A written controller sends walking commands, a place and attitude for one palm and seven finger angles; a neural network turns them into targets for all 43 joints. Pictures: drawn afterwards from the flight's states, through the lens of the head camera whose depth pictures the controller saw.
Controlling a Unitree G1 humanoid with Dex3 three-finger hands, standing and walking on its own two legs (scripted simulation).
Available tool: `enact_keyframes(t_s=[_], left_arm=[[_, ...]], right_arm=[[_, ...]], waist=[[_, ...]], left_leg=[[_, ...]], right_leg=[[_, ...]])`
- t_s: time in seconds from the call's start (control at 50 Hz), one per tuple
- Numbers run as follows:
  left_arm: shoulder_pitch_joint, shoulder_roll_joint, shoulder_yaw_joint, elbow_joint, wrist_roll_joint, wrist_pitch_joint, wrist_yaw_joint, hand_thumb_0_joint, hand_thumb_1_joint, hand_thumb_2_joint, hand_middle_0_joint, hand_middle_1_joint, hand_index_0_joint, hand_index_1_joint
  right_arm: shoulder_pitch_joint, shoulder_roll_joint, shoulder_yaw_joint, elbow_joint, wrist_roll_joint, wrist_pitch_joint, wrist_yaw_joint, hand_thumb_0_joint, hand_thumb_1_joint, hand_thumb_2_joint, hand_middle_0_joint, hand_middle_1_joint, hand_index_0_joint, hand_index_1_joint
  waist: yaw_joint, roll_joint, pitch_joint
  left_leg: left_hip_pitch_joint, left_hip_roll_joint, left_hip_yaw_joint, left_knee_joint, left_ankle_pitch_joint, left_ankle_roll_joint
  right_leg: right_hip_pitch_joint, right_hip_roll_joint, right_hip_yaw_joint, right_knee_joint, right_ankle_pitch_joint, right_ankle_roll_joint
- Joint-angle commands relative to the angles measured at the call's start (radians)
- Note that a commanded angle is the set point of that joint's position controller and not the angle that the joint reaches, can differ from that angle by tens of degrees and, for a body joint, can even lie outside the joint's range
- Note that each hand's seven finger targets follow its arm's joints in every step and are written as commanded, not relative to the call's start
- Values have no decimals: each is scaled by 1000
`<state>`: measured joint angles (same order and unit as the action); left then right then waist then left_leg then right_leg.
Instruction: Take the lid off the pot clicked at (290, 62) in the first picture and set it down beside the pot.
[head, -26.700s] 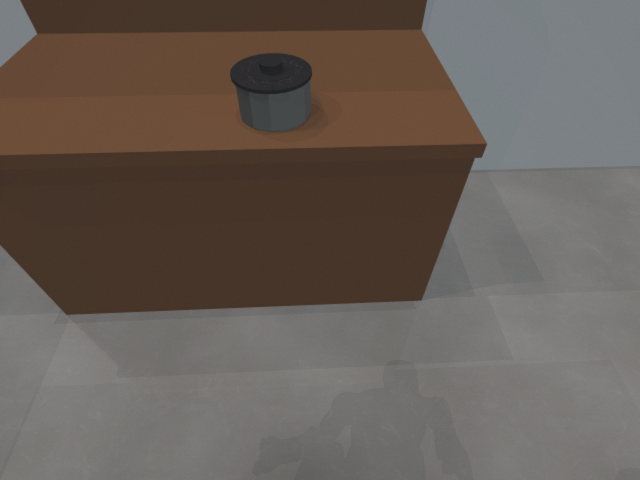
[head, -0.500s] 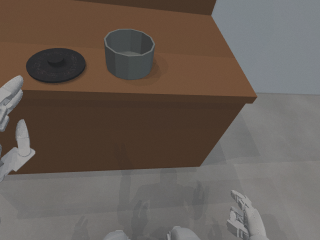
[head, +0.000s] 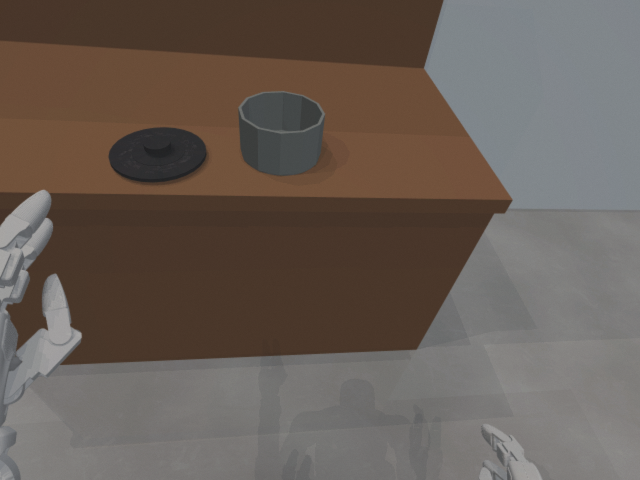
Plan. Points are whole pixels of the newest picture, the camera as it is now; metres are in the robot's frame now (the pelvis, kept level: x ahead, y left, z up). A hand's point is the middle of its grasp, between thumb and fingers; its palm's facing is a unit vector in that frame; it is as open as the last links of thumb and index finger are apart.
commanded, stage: stop stepping back and stand still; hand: left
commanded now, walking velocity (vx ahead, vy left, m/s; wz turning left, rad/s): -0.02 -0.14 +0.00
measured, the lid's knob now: (157, 144) +0.72 +0.36 +0.01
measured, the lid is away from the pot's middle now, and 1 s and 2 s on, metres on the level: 0.26 0.26 0.26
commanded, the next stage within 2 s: let the arm hang, fingers relaxed in 0.12 s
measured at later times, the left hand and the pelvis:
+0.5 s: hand out of the picture +0.09 +0.17 -0.17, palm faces +0.12 -0.98 -0.17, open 7.3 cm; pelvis +0.04 -0.01 +0.00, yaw +6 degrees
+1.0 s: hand out of the picture +0.10 +0.19 -0.16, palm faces +0.09 -0.97 -0.22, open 7.3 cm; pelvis +0.09 +0.01 +0.02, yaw +5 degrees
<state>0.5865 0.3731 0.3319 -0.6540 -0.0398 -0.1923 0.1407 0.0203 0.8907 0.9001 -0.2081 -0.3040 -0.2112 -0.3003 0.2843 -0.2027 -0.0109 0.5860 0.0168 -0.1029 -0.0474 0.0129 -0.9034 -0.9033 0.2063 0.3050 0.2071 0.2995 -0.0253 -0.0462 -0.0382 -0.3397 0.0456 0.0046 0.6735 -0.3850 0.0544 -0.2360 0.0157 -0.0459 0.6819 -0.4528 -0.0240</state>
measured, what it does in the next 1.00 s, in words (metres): steps on the spot: right foot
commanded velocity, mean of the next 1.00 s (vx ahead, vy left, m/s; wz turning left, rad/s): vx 0.01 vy -0.01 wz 0.00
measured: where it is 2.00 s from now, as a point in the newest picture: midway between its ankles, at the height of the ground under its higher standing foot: outside the picture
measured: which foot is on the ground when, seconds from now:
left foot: down 0.00-1.00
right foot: up 0.00-0.18, down 0.20-1.00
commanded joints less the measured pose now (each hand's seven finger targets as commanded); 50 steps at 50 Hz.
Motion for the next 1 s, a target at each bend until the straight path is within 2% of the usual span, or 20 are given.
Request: enact_keyframes(t_s=[0.0,0.06,0.14,0.18,0.2,0.24,0.28,0.36,0.42,0.46,0.48,0.52,0.54,0.58,0.62,0.68,0.72,0.76,0.86,0.98], left_arm=[[35,216,180,-263,-35,-79,34,0,900,900,-200,-300,-200,-300],[143,214,211,-250,-31,-58,24,0,900,900,-200,-300,-200,-300],[153,181,188,-183,-26,-56,23,0,900,900,-200,-300,-200,-300],[124,192,183,-118,-15,-56,23,0,900,900,-200,-300,-200,-300],[-42,-25,-187,658,117,103,-102,0,900,900,-200,-300,-200,-300],[-147,-9,-185,724,99,163,-126,0,900,900,-200,-300,-200,-300],[-236,-13,-197,839,95,169,-118,0,900,900,-200,-300,-200,-300],[-318,-3,-231,1121,76,183,-120,0,900,900,-200,-300,-200,-300],[-315,-70,-270,1258,55,189,-141,0,900,900,-200,-300,-200,-300],[-339,-69,-278,1357,50,183,-144,0,900,900,-200,-300,-200,-300],[-308,-55,-279,1408,49,184,-144,0,900,900,-200,-300,-200,-300],[-207,-42,-266,1514,52,169,-133,0,900,900,-200,-300,-200,-300],[-178,-19,-264,1553,50,159,-122,0,900,900,-200,-300,-200,-300],[-181,-23,-279,1599,57,156,-107,0,900,900,-200,-300,-200,-300],[-225,-48,-287,1625,60,162,-103,0,900,900,-200,-300,-200,-300],[-254,-105,-306,1646,52,175,-101,0,900,900,-200,-300,-200,-300],[-242,-125,-308,1668,48,182,-102,0,900,900,-200,-300,-200,-300],[-231,-129,-306,1691,43,182,-102,0,900,900,-200,-300,-200,-300],[-243,-148,-300,1710,47,186,-92,0,900,900,-200,-300,-200,-300],[-273,-145,-293,1701,49,193,-87,0,900,900,-200,-300,-200,-300]], right_arm=[[-107,-90,-36,-158,-9,-86,7,0,-900,-900,200,300,200,300],[-133,-93,-40,-142,2,-75,33,0,-900,-900,200,300,200,300],[-133,-110,-34,-160,2,-64,21,0,-900,-900,200,300,200,300],[-128,-106,-36,-154,-1,-63,10,0,-900,-900,200,300,200,300],[-124,-176,-79,31,-17,-68,72,0,-900,-900,200,300,200,300],[-17,-112,-77,23,-15,40,72,0,-900,-900,200,300,200,300],[-38,-124,-71,1,-30,70,76,0,-900,-900,200,300,200,300],[-5,-89,-65,84,-47,101,65,0,-900,-900,200,300,200,300],[57,-210,-74,144,-57,89,43,0,-900,-900,200,300,200,300],[17,-208,-70,189,-51,85,28,0,-900,-900,200,300,200,300],[-9,-177,-60,201,-44,89,23,0,-900,-900,200,300,200,300],[-22,-108,-52,228,-33,90,18,0,-900,-900,200,300,200,300],[-9,-79,-50,238,-24,91,18,0,-900,-900,200,300,200,300],[-6,-39,-47,268,-18,103,22,0,-900,-900,200,300,200,300],[20,-23,-46,302,-18,109,25,0,-900,-900,200,300,200,300],[81,-37,-43,364,-20,106,22,0,-900,-900,200,300,200,300],[99,-60,-44,395,-22,105,9,0,-900,-900,200,300,200,300],[112,-58,-42,416,-20,105,-1,0,-900,-900,200,300,200,300],[102,-37,-45,440,-21,107,-6,0,-900,-900,200,300,200,300],[95,-11,-45,460,-25,110,-4,0,-900,-900,200,300,200,300]], waist=[[-6,345,-3],[18,243,9],[19,187,1],[12,-17,12],[-23,-116,-18],[-15,-209,-31],[3,-317,38],[-23,-168,88],[-19,252,44],[0,366,56],[21,372,79],[47,164,-13],[43,26,-32],[31,-35,13],[8,-2,30],[-13,12,51],[-6,144,65],[-2,150,24],[5,49,18],[11,59,84]], left_leg=[[242,294,-587,-413,162,171],[80,235,-318,-368,194,121],[-177,131,-118,-312,-181,38],[-218,19,-23,-45,-158,0],[-279,-7,55,211,-93,-54],[-169,8,34,334,-192,-48],[-272,20,26,380,-219,-26],[-18,-19,73,-17,4,-22],[142,243,-318,-273,261,137],[78,214,-239,-290,368,111],[29,180,-161,-259,427,75],[35,73,17,-65,419,-14],[-15,31,86,40,315,-46],[-81,8,81,86,-31,-58],[-38,12,59,20,-9,-45],[204,75,10,-177,423,-2],[254,117,-13,-175,566,21],[285,122,-11,-161,709,24],[267,97,15,-163,677,8],[216,81,22,-195,577,2]], right_leg=[[-395,24,99,389,-118,13],[-239,-41,85,190,-4,16],[180,30,-39,-144,107,30],[169,-95,203,-328,-30,-39],[70,-362,229,-242,440,-91],[-97,-334,225,-305,84,-162],[-32,-339,202,-283,177,-185],[-76,-276,119,-206,423,-111],[-222,-44,-31,51,64,22],[-139,-32,0,41,5,12],[-56,-32,3,-38,90,7],[122,-109,105,-189,463,-16],[208,-205,209,-240,709,-40],[244,-290,253,-279,965,-111],[222,-257,166,-270,925,-123],[42,-128,27,-234,587,-25],[4,-97,1,-235,446,-3],[48,-91,-15,-221,478,-1],[110,-106,-14,-231,559,-6],[113,-112,-6,-236,536,-12]])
